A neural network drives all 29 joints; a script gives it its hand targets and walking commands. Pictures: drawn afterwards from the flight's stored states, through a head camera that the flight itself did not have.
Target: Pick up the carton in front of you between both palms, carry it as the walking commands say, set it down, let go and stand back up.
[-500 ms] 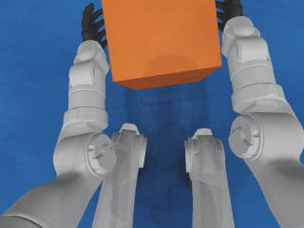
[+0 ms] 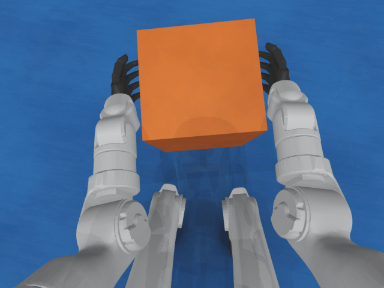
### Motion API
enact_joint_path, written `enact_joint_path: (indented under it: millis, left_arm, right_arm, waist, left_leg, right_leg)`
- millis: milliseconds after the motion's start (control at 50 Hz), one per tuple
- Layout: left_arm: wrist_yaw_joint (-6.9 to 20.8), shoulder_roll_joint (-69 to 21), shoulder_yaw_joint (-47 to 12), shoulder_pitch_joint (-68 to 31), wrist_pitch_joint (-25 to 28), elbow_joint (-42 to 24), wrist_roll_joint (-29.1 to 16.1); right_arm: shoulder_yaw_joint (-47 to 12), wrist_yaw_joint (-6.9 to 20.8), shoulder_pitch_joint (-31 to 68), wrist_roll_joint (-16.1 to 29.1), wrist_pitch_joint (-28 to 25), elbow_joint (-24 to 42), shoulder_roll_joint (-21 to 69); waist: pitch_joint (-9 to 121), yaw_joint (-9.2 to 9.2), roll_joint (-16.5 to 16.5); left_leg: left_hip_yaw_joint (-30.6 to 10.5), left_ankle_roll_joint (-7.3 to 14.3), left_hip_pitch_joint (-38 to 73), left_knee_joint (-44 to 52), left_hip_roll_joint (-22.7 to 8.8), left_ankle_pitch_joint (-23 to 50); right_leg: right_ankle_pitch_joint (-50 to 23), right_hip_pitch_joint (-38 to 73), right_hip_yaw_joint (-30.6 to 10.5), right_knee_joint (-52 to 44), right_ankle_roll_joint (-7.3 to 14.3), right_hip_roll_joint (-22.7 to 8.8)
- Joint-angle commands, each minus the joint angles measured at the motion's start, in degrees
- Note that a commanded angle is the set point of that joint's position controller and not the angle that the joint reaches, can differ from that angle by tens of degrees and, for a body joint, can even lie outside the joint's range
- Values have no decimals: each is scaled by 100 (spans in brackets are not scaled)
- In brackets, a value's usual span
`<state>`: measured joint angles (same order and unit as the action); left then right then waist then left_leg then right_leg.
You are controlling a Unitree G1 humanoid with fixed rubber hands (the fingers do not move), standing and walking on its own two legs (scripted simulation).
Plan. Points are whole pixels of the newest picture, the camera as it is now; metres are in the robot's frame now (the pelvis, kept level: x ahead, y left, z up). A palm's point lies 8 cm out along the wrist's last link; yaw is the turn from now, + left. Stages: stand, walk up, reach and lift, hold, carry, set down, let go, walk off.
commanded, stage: reach and lift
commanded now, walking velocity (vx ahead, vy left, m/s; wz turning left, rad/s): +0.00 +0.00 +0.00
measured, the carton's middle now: (200, 100) +0.49 +0.02 -0.12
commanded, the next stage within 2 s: none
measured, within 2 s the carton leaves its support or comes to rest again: neither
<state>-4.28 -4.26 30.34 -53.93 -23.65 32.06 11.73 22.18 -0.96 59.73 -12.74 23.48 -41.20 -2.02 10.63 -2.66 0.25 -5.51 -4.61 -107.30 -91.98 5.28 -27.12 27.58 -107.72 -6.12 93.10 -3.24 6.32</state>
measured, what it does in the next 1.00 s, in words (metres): rises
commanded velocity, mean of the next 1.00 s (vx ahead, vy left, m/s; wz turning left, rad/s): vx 0.00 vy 0.00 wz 0.00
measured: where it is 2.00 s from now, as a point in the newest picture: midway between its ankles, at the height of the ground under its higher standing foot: (200, 239)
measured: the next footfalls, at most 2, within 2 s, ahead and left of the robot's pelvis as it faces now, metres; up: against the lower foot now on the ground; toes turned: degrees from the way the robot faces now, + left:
none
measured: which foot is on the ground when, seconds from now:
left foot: down 0.00-1.00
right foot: down 0.00-1.00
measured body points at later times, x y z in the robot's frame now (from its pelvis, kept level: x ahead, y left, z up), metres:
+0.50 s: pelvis +0.05 +0.00 +0.14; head +0.18 +0.00 +0.57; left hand +0.44 +0.16 +0.10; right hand +0.45 -0.14 +0.10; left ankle +0.10 +0.14 -0.50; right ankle +0.10 -0.13 -0.50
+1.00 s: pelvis +0.09 +0.01 +0.24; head +0.08 +0.01 +0.69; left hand +0.40 +0.16 +0.24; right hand +0.40 -0.14 +0.24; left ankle +0.10 +0.14 -0.50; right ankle +0.10 -0.13 -0.50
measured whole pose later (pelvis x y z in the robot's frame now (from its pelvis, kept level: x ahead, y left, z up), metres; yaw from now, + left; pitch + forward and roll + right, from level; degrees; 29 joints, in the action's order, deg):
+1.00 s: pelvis +0.09 +0.01 +0.24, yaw +0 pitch +3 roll +0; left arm -1.8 -8.5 14.7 -14.3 -29.7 22.5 12.8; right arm 14.6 -1.4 14.5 -13.3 29.6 -23.1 8.6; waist 6.3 -0.1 0.0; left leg -8.3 -1.1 -18.1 -28.9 2.5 -14.0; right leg 14.3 -17.7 -8.3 28.8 -1.1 2.5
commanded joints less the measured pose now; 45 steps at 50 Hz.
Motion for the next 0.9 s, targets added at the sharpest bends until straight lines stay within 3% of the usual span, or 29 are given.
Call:
enact_joint_path:
  millis: [0, 340, 560, 760, 880]
  left_arm:
    - [1666, -5990, -3612, -3886, 43, 404, -1099]
    - [1659, -6192, -3818, -1943, 326, 500, -807]
    - [1621, -6274, -4236, -552, 350, 241, -751]
    - [1626, -6215, -4640, 620, 78, -150, -823]
    - [1674, -6158, -4945, 1120, -329, -603, -952]
  right_arm:
    - [-2865, 1388, 3227, 1047, -162, -95, 6572]
    - [-3031, 1265, 1393, 816, -434, 75, 6850]
    - [-3428, 1296, 83, 842, -438, 513, 6875]
    - [-3811, 1372, -1058, 913, -139, 979, 6801]
    - [-4069, 1398, -1565, 1031, 271, 1527, 6701]
  waist:
    - [5784, -85, 361]
    - [4260, 34, 135]
    - [3343, 149, 7]
    - [2338, 202, -37]
    - [1580, 241, -42]
  left_leg:
    - [1034, 196, 3545, 1109, 466, 1281]
    - [616, 294, 5314, 2890, 400, 1356]
    - [300, 347, 7063, 4244, 259, 2011]
    - [114, 337, 8659, 5562, 124, 2839]
    - [96, 314, 9525, 6324, 80, 2981]
  right_leg:
    - [-1193, 3707, 954, -1291, 133, 381]
    - [-1372, 5582, 541, -3089, 194, 296]
    - [-1989, 7023, 336, -4387, 237, 164]
    - [-2774, 8553, 191, -5697, 244, 52]
    - [-2945, 9418, 178, -6463, 233, -24]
